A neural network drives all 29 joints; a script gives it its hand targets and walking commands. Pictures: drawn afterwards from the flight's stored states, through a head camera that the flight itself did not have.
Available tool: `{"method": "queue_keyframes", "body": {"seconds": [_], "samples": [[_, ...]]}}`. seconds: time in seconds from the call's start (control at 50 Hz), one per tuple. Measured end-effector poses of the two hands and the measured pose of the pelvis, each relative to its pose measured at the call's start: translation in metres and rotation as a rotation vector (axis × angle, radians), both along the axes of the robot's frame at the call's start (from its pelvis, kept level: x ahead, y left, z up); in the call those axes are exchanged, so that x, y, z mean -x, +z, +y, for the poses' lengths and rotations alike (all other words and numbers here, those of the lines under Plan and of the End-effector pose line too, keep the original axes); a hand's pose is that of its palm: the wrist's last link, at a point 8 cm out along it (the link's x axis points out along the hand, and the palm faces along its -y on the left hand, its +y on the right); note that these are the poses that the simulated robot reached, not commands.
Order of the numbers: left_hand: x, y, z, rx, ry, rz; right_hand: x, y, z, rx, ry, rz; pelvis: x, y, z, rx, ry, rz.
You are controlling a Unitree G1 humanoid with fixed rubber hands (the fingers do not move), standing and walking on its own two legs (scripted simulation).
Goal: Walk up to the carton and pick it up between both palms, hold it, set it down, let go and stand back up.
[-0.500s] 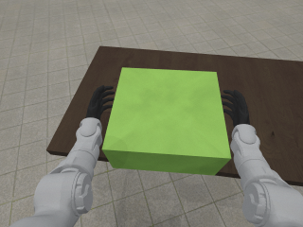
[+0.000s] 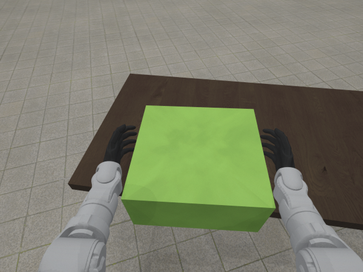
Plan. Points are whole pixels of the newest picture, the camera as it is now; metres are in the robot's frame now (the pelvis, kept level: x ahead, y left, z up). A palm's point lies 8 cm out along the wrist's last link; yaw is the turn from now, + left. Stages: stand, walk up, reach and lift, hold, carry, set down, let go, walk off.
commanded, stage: reach and lift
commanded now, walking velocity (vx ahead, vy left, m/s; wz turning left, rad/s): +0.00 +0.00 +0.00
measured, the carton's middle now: (197, 163) +0.41 -0.02 -0.01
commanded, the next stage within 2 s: hold in 1.96 s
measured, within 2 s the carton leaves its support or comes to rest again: neither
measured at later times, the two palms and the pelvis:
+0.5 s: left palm (100, 153) +0.37 +0.19 +0.10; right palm (284, 156) +0.36 -0.20 +0.09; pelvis -0.02 +0.00 +0.00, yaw +0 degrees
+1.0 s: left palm (81, 157) +0.32 +0.21 +0.14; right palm (288, 150) +0.34 -0.19 +0.14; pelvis -0.01 -0.01 +0.00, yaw +2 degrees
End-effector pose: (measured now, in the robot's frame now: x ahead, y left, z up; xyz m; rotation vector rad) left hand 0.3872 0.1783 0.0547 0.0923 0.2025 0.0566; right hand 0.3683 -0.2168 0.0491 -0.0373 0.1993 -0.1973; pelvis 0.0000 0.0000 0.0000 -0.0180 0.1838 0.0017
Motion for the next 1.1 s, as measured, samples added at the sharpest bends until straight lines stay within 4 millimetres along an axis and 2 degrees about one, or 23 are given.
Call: {"method": "queue_keyframes", "body": {"seconds": [0.1, 0.18, 0.24, 0.38, 0.46, 0.66, 0.76, 0.82, 0.94, 1.1], "samples": [[0.01, 0.021, 0.002, 0.018, 0.012, -0.035, 0.007, 0.022, 0.002, -0.011, 0.005, -0.034, 0.011, 0.0, 0.0, -0.001, 0.002, -0.029], [0.013, 0.046, 0.001, 0.022, 0.011, -0.075, 0.01, 0.047, 0.001, -0.01, 0.002, -0.072, 0.02, 0.001, -0.001, -0.004, 0.003, -0.059], [0.013, 0.056, 0.002, 0.021, 0.006, -0.058, 0.012, 0.057, 0.001, -0.001, 0.001, -0.053, 0.025, 0.001, -0.001, -0.01, -0.001, -0.09], [0.019, 0.046, 0.009, 0.026, 0.001, 0.023, 0.019, 0.046, 0.008, 0.023, 0.003, 0.027, 0.03, 0.002, 0.0, -0.015, -0.007, -0.124], [0.02, 0.04, 0.014, 0.022, 0.012, 0.014, 0.017, 0.04, 0.013, 0.027, 0.013, 0.016, 0.028, 0.002, 0.002, -0.014, -0.01, -0.109], [0.019, 0.069, 0.018, -0.006, 0.056, -0.047, 0.003, 0.059, 0.019, 0.011, 0.042, -0.046, 0.007, 0.004, 0.005, -0.011, -0.004, -0.142], [0.033, 0.069, 0.022, -0.001, 0.069, -0.03, 0.011, 0.061, 0.023, 0.001, 0.053, -0.031, -0.002, 0.004, 0.0, -0.012, 0.01, -0.197], [0.046, 0.075, 0.024, 0.012, 0.082, -0.066, 0.019, 0.071, 0.024, -0.018, 0.061, -0.071, -0.004, 0.004, -0.002, -0.012, 0.02, -0.213], [0.059, 0.093, 0.025, 0.011, 0.105, -0.094, 0.028, 0.093, 0.027, -0.038, 0.063, -0.122, 0.002, 0.003, -0.006, -0.015, 0.03, -0.248], [0.067, 0.078, 0.029, 0.011, 0.121, 0.018, 0.04, 0.075, 0.032, -0.046, 0.051, -0.045, 0.019, 0.003, -0.007, -0.019, 0.032, -0.259]]}}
